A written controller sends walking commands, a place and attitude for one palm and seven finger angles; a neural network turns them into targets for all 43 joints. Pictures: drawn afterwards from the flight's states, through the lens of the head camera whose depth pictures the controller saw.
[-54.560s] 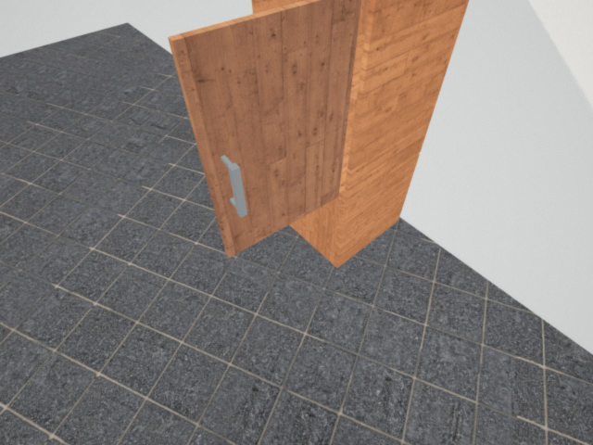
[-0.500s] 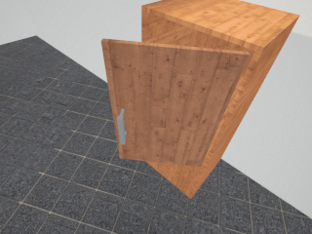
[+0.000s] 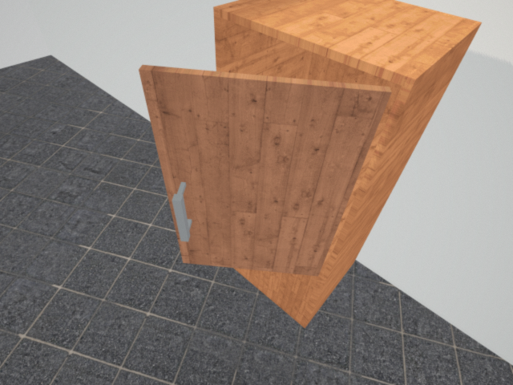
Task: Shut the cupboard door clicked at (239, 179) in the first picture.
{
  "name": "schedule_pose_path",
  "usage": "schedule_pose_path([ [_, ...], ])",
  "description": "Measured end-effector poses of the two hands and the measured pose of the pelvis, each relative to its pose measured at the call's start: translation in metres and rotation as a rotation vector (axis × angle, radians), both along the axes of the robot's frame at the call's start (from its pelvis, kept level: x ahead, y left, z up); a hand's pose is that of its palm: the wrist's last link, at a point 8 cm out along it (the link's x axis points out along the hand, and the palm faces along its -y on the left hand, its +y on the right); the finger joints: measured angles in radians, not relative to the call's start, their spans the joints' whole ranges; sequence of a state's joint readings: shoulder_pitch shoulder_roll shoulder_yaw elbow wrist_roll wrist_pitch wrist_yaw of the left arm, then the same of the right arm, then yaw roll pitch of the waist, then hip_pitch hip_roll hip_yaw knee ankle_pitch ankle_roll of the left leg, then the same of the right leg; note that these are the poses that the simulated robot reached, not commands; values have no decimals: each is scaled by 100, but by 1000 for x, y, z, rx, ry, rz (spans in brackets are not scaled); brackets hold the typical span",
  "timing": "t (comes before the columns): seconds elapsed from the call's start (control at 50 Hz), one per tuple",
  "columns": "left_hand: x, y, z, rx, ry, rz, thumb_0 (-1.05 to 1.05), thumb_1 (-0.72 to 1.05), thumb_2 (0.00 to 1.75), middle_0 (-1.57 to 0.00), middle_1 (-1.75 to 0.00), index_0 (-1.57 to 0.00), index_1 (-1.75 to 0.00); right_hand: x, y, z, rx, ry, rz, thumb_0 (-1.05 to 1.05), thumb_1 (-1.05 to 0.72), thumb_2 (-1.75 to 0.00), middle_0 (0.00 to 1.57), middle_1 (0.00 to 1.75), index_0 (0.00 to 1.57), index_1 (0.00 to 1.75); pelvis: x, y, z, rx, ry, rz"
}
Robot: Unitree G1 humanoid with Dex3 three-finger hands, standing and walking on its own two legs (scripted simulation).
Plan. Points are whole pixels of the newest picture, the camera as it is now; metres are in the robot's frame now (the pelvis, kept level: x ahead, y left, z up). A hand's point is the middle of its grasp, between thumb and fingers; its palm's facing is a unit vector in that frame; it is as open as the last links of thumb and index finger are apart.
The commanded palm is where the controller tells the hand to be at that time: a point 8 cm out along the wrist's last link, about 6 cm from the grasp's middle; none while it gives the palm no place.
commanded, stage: come to a stop and stand still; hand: left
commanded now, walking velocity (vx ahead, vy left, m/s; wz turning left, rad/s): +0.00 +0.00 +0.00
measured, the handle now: (183, 212) +0.49 +0.19 -0.08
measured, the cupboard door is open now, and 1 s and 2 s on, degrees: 36 36 36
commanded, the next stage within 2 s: look again from close up in 1.02 s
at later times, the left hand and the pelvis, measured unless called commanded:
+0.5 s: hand out of the picture +0.02 +0.21 -0.18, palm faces +0.01 -0.98 -0.21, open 7.4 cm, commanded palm none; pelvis +0.02 +0.03 -0.01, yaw +0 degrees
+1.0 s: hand out of the picture +0.03 +0.21 -0.18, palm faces -0.01 -0.98 -0.17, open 7.4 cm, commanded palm none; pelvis +0.03 +0.04 +0.00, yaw -1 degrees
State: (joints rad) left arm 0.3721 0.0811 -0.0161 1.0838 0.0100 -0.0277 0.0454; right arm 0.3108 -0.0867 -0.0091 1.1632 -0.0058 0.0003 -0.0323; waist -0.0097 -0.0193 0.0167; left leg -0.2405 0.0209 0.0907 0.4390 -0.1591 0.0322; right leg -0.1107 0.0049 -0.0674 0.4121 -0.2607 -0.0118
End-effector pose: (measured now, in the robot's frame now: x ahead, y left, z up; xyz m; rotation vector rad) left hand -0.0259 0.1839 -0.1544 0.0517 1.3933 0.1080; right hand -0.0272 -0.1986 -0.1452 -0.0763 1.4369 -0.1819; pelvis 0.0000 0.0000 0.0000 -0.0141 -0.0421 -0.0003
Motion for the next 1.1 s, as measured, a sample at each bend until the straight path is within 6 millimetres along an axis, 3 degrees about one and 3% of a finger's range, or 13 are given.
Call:
schedule_pose_path([
  [0.14, 1, 12, -1, 24, 3, -18, 0, 91, 89, -20, -30, -20, -30, 0, 2, -1, -1, 2, 12, 1, -92, -89, 20, 30, 20, 30, -1, 5, -2, -13, 8, -3],
  [0.22, 3, 30, -3, 45, 15, -38, 0, 91, 89, -20, -30, -20, -30, 5, 3, -6, -10, -27, 25, 1, -92, -89, 20, 30, 20, 30, -2, 14, -8, -22, 16, 6],
  [0.34, 19, 60, 0, 97, -9, -36, 0, 91, 89, -20, -30, -20, -30, 18, 11, -11, -9, -51, 41, 0, -91, -89, 20, 30, 20, 30, 5, 26, -11, -7, 28, 4],
  [0.44, 34, 73, 4, 116, -34, -35, 0, 91, 89, -20, -30, -20, -30, 32, 12, -9, -19, -58, 60, 1, -92, -89, 20, 30, 20, 30, 12, 32, -9, 3, 35, -2],
  [0.8, 53, 68, -2, 61, -12, -53, 0, 91, 89, -20, -30, -20, -30, 83, 4, 7, -73, -124, 92, 0, -91, -89, 20, 30, 20, 30, 28, 37, -4, 10, 36, -10],
  [1.1, 53, 76, 1, 84, 12, -51, 0, 91, 89, -20, -30, -20, -30, 85, 4, 7, -70, -106, 87, 0, -91, -89, 20, 30, 21, 30, 34, 36, -3, 14, 32, -12],
])
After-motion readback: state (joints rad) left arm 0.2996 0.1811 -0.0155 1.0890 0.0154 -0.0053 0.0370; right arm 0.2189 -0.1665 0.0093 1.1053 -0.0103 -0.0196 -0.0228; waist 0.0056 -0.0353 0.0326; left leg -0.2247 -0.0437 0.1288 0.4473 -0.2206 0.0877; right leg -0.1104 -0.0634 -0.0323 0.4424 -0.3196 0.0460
